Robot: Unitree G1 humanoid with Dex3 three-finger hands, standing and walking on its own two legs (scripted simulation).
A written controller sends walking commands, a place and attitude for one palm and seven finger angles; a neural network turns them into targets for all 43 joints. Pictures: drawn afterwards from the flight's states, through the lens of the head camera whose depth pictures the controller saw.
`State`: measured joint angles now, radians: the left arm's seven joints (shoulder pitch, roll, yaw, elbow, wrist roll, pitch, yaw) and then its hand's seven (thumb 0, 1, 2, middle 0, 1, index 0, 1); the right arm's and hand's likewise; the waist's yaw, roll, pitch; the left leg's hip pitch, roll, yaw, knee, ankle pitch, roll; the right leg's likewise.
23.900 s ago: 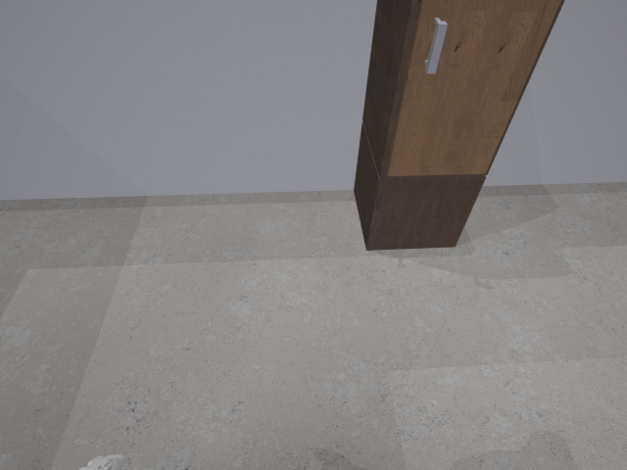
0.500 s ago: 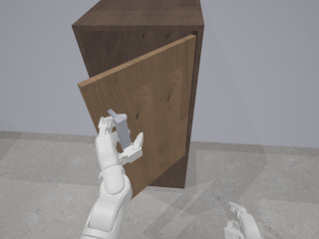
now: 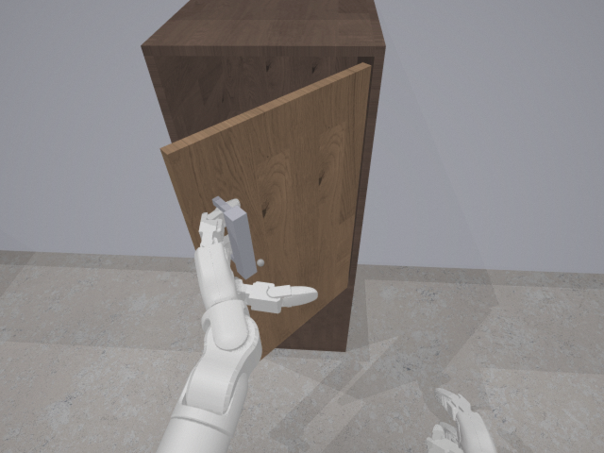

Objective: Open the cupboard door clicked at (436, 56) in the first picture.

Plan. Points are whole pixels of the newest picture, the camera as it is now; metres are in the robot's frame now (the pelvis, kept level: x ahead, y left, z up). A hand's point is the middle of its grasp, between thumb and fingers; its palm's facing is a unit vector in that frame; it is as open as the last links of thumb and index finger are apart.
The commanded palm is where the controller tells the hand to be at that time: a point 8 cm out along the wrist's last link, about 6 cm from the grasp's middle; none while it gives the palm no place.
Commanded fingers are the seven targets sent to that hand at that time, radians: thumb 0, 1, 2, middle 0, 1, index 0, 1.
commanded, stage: open thumb and fingers to let go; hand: left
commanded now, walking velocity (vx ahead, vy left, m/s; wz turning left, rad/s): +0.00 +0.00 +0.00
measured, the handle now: (233, 237) +0.37 +0.13 +0.10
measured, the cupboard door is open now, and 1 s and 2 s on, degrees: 47 47 47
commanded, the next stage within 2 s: slide the hand sideways off the handle in 0.02 s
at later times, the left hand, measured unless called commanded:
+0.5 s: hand (246, 284) +0.29 +0.10 +0.11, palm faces -0.04 -1.00 +0.00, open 16.4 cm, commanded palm +0.25 +0.15 +0.10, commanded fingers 0.00 -0.50 0.30 -0.15 -0.30 -0.15 -0.30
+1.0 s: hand (203, 322) +0.24 +0.14 +0.10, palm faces +0.02 -1.00 -0.06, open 16.3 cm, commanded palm +0.20 +0.20 +0.10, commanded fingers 0.00 -0.50 0.30 -0.15 -0.30 -0.15 -0.30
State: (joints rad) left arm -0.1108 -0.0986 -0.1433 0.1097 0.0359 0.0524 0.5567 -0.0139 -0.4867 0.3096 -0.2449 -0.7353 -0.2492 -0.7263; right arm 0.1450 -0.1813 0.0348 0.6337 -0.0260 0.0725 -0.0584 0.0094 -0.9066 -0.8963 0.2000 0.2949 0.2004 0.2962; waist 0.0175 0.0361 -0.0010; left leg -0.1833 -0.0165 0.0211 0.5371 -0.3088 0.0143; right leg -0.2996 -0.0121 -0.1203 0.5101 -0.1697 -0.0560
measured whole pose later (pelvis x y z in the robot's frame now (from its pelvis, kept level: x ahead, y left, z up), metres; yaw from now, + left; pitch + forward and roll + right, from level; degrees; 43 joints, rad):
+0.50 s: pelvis +0.01 +0.01 +0.00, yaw -1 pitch -3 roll +1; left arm 0.02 0.06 -0.11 0.00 -0.10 0.00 0.04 -0.02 -0.50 0.30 -0.13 -0.32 -0.13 -0.32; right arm 0.22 -0.20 0.07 0.56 0.02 -0.06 -0.03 0.01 -0.91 -0.90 0.20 0.30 0.20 0.30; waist 0.03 0.03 -0.01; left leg -0.19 -0.03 0.04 0.56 -0.33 0.03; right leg -0.32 -0.03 -0.10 0.56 -0.20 -0.04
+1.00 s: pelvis +0.03 +0.00 -0.01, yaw +0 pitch -1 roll +0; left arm 0.40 0.16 0.02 -0.32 -0.16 -0.02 -0.09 -0.02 -0.50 0.30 -0.16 -0.30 -0.15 -0.30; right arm 0.21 -0.22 0.06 0.53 0.02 -0.13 -0.05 0.01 -0.91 -0.90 0.20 0.30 0.20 0.30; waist 0.05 0.04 -0.03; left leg -0.20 0.00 0.01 0.60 -0.38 0.01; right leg -0.33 0.00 -0.12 0.58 -0.25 -0.06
